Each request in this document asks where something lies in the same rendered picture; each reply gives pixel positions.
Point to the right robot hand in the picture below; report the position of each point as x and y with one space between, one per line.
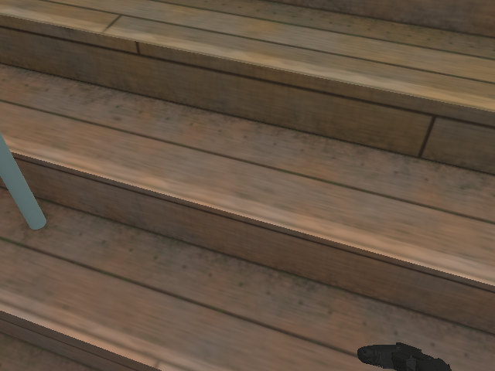
400 357

